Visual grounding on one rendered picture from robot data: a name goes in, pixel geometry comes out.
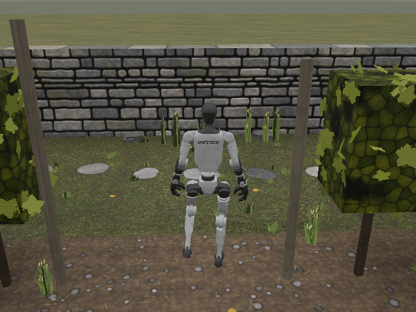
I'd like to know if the left robot forearm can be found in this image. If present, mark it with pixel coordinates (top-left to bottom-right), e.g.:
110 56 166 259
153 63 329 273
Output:
172 157 185 184

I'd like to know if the right robot shin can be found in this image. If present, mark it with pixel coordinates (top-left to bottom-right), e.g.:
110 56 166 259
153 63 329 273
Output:
216 217 227 259

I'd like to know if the left robot hand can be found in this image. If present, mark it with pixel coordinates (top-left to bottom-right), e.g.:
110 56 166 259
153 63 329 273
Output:
170 182 185 196

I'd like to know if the right robot hand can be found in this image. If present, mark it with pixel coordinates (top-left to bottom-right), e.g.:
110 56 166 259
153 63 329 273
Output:
233 185 248 202

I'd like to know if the right robot forearm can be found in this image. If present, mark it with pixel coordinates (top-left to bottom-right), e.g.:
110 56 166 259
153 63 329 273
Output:
233 158 247 187

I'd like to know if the left robot upper arm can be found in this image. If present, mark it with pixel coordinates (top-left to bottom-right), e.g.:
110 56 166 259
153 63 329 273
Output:
178 131 195 167

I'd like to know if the left robot thigh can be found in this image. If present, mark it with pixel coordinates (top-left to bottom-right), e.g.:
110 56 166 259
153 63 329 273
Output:
186 180 200 216

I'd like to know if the right robot upper arm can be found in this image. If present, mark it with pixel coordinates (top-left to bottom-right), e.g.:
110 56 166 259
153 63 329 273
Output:
222 131 240 168

